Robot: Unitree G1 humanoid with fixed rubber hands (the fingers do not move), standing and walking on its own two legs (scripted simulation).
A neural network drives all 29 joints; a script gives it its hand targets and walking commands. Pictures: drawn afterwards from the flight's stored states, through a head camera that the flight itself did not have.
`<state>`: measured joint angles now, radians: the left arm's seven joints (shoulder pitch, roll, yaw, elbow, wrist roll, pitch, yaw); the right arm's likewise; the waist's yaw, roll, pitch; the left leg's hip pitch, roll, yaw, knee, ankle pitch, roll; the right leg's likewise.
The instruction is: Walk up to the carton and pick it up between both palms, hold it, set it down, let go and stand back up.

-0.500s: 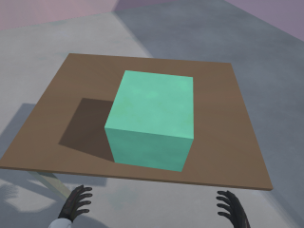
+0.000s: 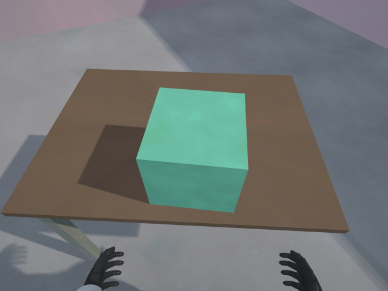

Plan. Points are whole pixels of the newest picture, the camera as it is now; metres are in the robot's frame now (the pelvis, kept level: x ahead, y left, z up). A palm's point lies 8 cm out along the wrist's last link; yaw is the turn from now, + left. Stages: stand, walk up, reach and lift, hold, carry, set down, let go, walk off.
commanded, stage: let go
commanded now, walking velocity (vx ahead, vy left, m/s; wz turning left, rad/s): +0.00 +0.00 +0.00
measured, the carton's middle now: (196, 149) +0.45 +0.03 -0.01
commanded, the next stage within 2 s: stand in 0.34 s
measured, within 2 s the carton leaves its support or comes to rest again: neither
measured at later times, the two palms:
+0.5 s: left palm out of the picture +0.13 +0.23 -0.09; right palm out of the picture +0.13 -0.25 -0.10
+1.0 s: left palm out of the picture -0.02 +0.26 -0.12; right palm out of the picture +0.00 -0.24 -0.13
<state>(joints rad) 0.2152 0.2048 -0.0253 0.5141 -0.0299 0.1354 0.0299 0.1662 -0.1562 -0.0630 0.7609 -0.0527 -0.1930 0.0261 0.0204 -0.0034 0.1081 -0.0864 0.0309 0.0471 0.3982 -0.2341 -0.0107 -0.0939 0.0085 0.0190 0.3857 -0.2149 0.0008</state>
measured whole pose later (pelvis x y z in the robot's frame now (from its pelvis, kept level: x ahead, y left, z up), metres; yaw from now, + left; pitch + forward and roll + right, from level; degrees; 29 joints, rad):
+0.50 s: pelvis +0.00 +0.00 -0.01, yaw +1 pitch -3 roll +0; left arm 0.26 0.19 0.00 0.63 0.02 0.02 0.01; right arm 0.23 -0.22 -0.03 0.75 -0.01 -0.07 0.00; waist 0.01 0.01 0.01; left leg -0.15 0.03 0.04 0.47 -0.27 -0.02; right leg -0.16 0.01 0.00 0.47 -0.26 0.00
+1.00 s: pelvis -0.04 +0.01 -0.01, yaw +3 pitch -5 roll +0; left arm 0.39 0.23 0.00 0.79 0.02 -0.02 0.01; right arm 0.35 -0.24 0.01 0.88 -0.01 -0.01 0.00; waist 0.00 0.01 0.03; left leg -0.20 0.00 0.01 0.49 -0.21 0.00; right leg -0.19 -0.02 -0.02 0.47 -0.20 0.02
